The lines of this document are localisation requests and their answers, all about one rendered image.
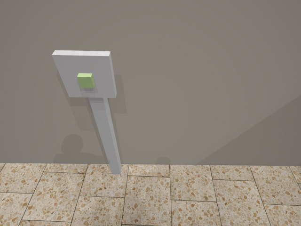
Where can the panel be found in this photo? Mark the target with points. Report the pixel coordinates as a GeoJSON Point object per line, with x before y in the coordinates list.
{"type": "Point", "coordinates": [69, 64]}

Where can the button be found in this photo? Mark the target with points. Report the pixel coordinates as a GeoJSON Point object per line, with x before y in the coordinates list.
{"type": "Point", "coordinates": [86, 80]}

